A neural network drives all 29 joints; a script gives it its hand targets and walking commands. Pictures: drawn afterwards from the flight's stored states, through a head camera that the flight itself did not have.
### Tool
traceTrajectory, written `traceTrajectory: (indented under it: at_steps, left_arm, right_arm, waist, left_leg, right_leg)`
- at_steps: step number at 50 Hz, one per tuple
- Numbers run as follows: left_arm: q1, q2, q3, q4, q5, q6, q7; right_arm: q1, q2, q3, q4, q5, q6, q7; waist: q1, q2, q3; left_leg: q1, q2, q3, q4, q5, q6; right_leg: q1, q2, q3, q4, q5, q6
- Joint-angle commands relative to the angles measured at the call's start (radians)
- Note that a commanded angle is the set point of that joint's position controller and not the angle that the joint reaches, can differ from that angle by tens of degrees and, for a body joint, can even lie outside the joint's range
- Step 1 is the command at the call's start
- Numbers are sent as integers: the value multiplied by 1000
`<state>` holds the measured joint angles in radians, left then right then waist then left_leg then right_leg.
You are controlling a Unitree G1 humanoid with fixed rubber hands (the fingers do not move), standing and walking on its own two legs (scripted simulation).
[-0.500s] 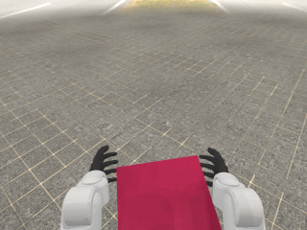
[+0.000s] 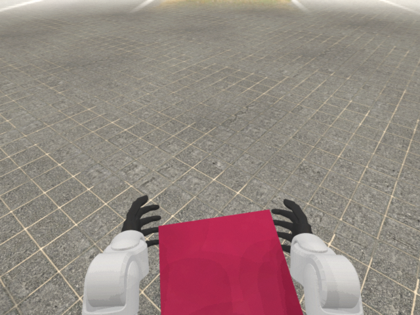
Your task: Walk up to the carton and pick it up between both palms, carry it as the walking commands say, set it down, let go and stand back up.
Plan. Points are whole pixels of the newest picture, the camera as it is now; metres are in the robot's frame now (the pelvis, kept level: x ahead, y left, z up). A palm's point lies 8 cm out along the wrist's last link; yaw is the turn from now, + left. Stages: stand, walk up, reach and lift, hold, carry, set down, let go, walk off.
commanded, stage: carry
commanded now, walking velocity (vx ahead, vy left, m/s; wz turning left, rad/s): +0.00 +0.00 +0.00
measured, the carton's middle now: (222, 281) +0.23 -0.02 -0.01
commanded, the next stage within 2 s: hold in 1.36 s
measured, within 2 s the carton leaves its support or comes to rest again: neither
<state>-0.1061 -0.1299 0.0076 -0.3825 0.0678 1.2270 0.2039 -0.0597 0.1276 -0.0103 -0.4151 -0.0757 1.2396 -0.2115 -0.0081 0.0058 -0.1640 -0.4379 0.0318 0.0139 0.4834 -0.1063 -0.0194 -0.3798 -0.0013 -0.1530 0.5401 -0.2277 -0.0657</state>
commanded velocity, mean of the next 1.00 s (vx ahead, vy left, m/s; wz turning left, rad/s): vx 0.00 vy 0.00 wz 0.00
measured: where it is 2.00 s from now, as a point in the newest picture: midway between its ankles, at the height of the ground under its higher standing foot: outside the picture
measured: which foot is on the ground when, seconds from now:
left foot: down 0.00-1.00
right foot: down 0.00-1.00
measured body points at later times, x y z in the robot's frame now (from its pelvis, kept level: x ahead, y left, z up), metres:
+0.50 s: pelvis +0.03 -0.01 +0.00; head +0.03 -0.02 +0.45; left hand +0.31 +0.13 +0.08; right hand +0.31 -0.16 +0.07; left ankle +0.09 +0.13 -0.73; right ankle +0.04 -0.08 -0.73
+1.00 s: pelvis +0.05 -0.02 +0.00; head +0.03 -0.03 +0.45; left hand +0.33 +0.12 +0.06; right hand +0.33 -0.17 +0.05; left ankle +0.09 +0.13 -0.73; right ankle +0.04 -0.08 -0.73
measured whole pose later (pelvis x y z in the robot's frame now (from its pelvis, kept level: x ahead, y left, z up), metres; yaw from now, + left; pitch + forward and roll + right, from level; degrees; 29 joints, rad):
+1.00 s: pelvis +0.05 -0.02 +0.00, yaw +0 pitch +2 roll +1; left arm -0.13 -0.13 0.06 -0.14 0.10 0.96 0.13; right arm -0.13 0.13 -0.06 -0.12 -0.12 0.97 -0.15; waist 0.00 0.00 -0.08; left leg -0.36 0.05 0.00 0.54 -0.21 -0.05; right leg -0.29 0.02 -0.17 0.57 -0.33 -0.09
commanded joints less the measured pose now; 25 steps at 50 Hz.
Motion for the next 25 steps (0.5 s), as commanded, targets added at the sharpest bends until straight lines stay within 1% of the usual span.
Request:
traceTrajectory:
  at_steps: [1, 3, 5, 6, 7, 8, 9, 10, 11, 12, 13, 15, 16, 18, 19, 20, 21, 22, 23, 24, 25]
  left_arm:
    - [-391, -962, -522, -103, -304, -25, -199]
    - [-384, -962, -517, -85, -300, -31, -202]
    - [-393, -952, -508, -57, -294, -39, -207]
    - [-399, -961, -515, -72, -297, -43, -207]
    - [-395, -946, -500, -36, -284, -52, -210]
    - [-401, -942, -486, -16, -274, -63, -213]
    - [-397, -896, -434, 86, -235, -84, -219]
    - [-405, -911, -444, 71, -243, -102, -223]
    - [-418, -926, -442, 77, -245, -123, -229]
    - [-436, -919, -430, 92, -237, -144, -230]
    - [-447, -902, -399, 139, -218, -170, -232]
    - [-458, -885, -385, 123, -223, -213, -227]
    - [-465, -886, -387, 104, -233, -231, -226]
    - [-450, -921, -445, -9, -274, -230, -213]
    - [-411, -923, -458, -33, -278, -218, -206]
    - [-379, -894, -437, 5, -257, -212, -205]
    - [-363, -886, -449, -18, -257, -204, -202]
    - [-358, -879, -461, -39, -261, -195, -200]
    - [-356, -865, -454, -16, -250, -190, -204]
    - [-343, -826, -420, 49, -221, -193, -208]
    - [-353, -816, -416, 61, -213, -199, -212]
  right_arm:
    - [-515, 945, 586, -150, 344, -45, 200]
    - [-508, 937, 574, -138, 334, -52, 201]
    - [-508, 924, 553, -107, 316, -61, 202]
    - [-513, 938, 564, -114, 322, -63, 204]
    - [-501, 920, 540, -70, 305, -73, 207]
    - [-517, 919, 534, -55, 299, -84, 210]
    - [-506, 872, 473, 50, 256, -106, 217]
    - [-530, 889, 486, 22, 264, -124, 219]
    - [-549, 898, 486, 20, 263, -145, 223]
    - [-555, 901, 472, 51, 256, -164, 226]
    - [-577, 883, 442, 88, 238, -192, 230]
    - [-590, 877, 428, 78, 246, -234, 227]
    - [-595, 879, 428, 62, 248, -252, 223]
    - [-580, 918, 484, -39, 289, -253, 211]
    - [-547, 917, 504, -61, 298, -240, 206]
    - [-513, 893, 490, -12, 279, -231, 203]
    - [-498, 884, 506, -30, 281, -221, 200]
    - [-481, 881, 512, -38, 281, -213, 197]
    - [-481, 871, 506, -10, 269, -208, 199]
    - [-469, 828, 469, 52, 237, -211, 203]
    - [-476, 820, 457, 67, 228, -220, 205]
  waist:
    - [8, -22, -162]
    - [8, -22, -170]
    - [7, -10, -170]
    - [9, -17, -169]
    - [9, 2, -167]
    - [10, -12, -168]
    - [10, 1, -167]
    - [11, -22, -166]
    - [9, -21, -161]
    - [9, -21, -152]
    - [10, -14, -161]
    - [10, -1, -171]
    - [10, -6, -183]
    - [12, 10, -216]
    - [13, 6, -229]
    - [13, -9, -247]
    - [14, -12, -251]
    - [13, -11, -253]
    - [14, -21, -244]
    - [13, -19, -236]
    - [14, -8, -228]
  left_leg:
    - [106, 70, -72, -45, -65, 27]
    - [115, 66, -67, -37, -41, 25]
    - [127, 74, -71, -36, -13, 28]
    - [125, 77, -72, -35, -2, 28]
    - [129, 78, -68, -29, 13, 26]
    - [129, 78, -68, -23, 18, 27]
    - [131, 77, -66, -26, 19, 27]
    - [131, 77, -68, -23, 11, 29]
    - [128, 78, -67, -30, 8, 30]
    - [132, 79, -69, -30, 17, 28]
    - [138, 76, -64, -22, 4, 28]
    - [160, 83, -68, -22, 36, 28]
    - [167, 84, -70, -17, 45, 30]
    - [185, 85, -64, 1, 101, 36]
    - [191, 86, -62, 13, 145, 39]
    - [191, 84, -57, 21, 154, 40]
    - [192, 81, -52, 32, 172, 40]
    - [189, 82, -52, 35, 182, 42]
    - [183, 81, -55, 40, 186, 44]
    - [183, 78, -51, 39, 174, 44]
    - [177, 77, -49, 37, 164, 44]
  right_leg:
    - [50, -163, 173, -179, -162, 30]
    - [52, -168, 180, -179, -138, 27]
    - [58, -158, 160, -165, -112, 30]
    - [64, -157, 158, -158, -95, 30]
    - [70, -154, 154, -152, -66, 29]
    - [75, -155, 154, -151, -45, 30]
    - [80, -158, 150, -145, -45, 29]
    - [86, -155, 148, -150, -42, 29]
    - [89, -157, 148, -147, -49, 27]
    - [85, -157, 145, -146, -45, 29]
    - [91, -157, 144, -148, -57, 27]
    - [98, -153, 129, -127, -18, 29]
    - [108, -152, 127, -122, -8, 29]
    - [140, -153, 119, -99, 66, 31]
    - [152, -153, 112, -84, 116, 33]
    - [170, -155, 111, -77, 145, 35]
    - [181, -158, 112, -71, 193, 35]
    - [195, -157, 111, -63, 211, 34]
    - [198, -158, 115, -60, 237, 33]
    - [190, -161, 117, -60, 241, 31]
    - [200, -162, 119, -62, 238, 28]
